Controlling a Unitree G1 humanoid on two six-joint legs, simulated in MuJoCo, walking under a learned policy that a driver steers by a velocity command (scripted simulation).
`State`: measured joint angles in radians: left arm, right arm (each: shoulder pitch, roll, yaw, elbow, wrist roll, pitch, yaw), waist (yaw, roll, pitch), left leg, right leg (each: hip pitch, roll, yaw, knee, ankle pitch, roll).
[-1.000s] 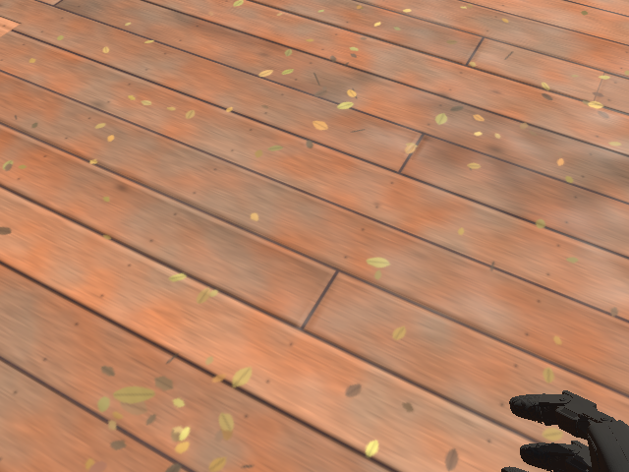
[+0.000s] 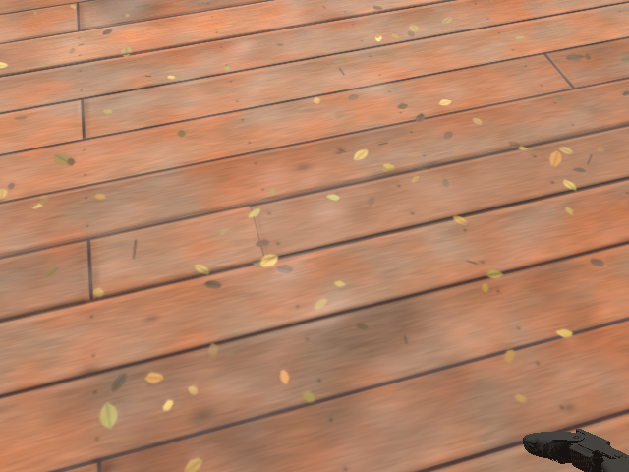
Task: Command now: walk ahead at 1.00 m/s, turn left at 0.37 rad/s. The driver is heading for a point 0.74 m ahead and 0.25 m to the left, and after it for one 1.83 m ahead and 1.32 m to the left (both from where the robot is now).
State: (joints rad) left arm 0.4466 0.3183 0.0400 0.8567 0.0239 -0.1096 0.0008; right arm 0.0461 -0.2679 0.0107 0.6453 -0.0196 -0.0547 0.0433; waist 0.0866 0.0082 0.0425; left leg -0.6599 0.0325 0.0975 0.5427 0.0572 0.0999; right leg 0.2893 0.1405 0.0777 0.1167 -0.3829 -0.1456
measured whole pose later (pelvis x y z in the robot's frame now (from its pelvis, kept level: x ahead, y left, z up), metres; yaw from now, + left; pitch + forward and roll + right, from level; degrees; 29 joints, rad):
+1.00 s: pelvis +0.88 +0.27 -0.01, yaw +52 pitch +0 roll +1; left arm 0.26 0.22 -0.01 0.72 0.05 -0.09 0.00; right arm 0.26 -0.34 -0.06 0.73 -0.02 0.01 0.01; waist 0.02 0.02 0.06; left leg -0.39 -0.21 0.06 0.68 -0.28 0.20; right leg -0.36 -0.07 0.05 1.44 -0.37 0.04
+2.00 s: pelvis +1.42 +1.00 +0.02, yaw +47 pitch +2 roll +3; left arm 0.06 0.35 0.06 0.67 0.03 0.00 -0.08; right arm 0.48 -0.33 -0.06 0.89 -0.02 -0.11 -0.01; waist -0.06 -0.04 0.01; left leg 0.10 -0.01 0.24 0.24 -0.36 -0.02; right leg -0.80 -0.09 -0.06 1.00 -0.05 -0.09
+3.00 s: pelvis +1.97 +1.43 +0.03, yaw +49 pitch +2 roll -2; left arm 0.05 0.30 0.05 0.66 0.00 -0.03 0.04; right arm 0.24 -0.34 -0.09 0.62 0.03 0.06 -0.06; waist -0.04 -0.02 0.05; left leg -0.30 -0.24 -0.35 0.46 -0.13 0.09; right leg -0.60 0.07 0.25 0.78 -0.20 0.09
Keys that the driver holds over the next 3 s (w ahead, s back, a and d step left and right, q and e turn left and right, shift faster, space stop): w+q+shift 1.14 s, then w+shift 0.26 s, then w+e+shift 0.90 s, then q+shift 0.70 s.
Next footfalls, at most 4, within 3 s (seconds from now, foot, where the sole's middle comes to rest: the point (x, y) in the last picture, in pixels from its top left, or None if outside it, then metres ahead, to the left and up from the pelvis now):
0.04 left None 0.25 0.09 -0.75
0.44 right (383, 366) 0.68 -0.05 -0.75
0.88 left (231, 262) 0.93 0.34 -0.75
1.28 right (183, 151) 1.31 0.55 -0.75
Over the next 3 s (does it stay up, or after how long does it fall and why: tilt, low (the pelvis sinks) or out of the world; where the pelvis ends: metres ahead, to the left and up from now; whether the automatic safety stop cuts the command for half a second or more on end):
stays up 1.97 1.43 0.03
